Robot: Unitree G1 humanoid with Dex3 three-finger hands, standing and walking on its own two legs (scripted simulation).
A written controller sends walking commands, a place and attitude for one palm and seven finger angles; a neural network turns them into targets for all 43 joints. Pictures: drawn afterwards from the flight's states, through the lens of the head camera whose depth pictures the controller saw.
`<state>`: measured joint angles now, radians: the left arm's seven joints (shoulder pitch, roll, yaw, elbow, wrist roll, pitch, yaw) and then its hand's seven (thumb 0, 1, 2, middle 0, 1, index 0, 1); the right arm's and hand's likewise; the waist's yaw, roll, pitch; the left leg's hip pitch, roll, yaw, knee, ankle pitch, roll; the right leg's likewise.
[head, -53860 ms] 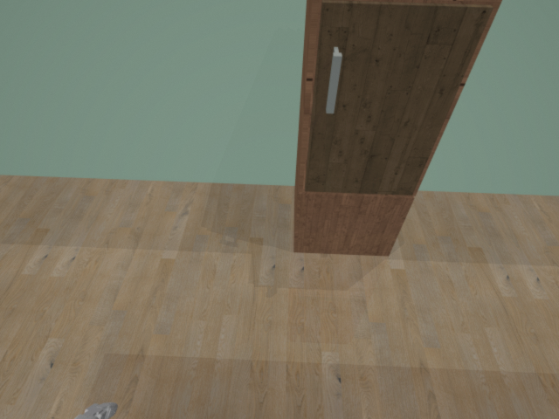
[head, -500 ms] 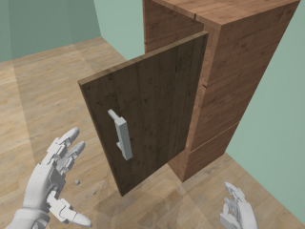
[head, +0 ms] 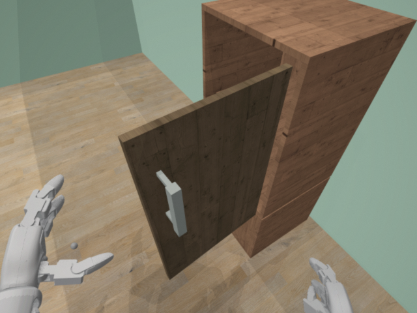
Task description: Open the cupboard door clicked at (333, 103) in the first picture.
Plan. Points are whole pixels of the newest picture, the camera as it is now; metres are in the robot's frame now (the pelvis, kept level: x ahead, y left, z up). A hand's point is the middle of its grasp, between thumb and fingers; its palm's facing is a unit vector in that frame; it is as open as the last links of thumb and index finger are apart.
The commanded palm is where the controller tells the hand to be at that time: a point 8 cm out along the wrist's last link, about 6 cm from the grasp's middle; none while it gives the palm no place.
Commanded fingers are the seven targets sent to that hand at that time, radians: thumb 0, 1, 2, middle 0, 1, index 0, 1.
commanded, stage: draw the hand back to the body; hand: left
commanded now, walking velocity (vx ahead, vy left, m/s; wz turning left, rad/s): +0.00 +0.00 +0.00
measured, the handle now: (171, 204) +0.30 +0.12 +0.06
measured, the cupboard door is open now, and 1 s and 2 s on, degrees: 95 95 95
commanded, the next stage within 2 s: step back with the hand held close in 0.76 s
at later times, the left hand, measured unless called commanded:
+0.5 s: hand (64, 201) +0.22 +0.25 +0.16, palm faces +0.43 -0.80 -0.41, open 8.0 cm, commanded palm +0.17 +0.29 +0.17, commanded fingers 0.00 0.90 0.90 -0.20 -0.30 -0.20 -0.30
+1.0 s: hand (66, 211) +0.20 +0.24 +0.16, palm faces +0.41 -0.80 -0.45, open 7.5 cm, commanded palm +0.15 +0.28 +0.18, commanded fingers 0.00 0.90 0.90 -0.20 -0.30 -0.20 -0.30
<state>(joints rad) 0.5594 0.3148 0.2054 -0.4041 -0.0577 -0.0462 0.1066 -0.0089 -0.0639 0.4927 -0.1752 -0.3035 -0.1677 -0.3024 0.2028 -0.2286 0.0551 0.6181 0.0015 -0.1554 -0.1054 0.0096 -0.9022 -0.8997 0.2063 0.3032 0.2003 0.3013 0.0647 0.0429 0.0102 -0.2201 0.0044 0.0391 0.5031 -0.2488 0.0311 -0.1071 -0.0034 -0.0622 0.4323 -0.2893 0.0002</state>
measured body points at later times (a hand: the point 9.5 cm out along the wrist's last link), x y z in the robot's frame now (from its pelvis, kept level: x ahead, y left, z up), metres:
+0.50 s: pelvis +0.03 -0.01 +0.01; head +0.02 -0.03 +0.46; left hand +0.20 +0.29 +0.18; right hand +0.21 -0.23 -0.08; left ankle +0.02 +0.10 -0.74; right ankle -0.03 -0.12 -0.74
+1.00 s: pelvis +0.00 -0.02 +0.01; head +0.00 -0.04 +0.46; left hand +0.18 +0.28 +0.19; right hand +0.19 -0.25 -0.08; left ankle +0.02 +0.10 -0.74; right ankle -0.03 -0.12 -0.74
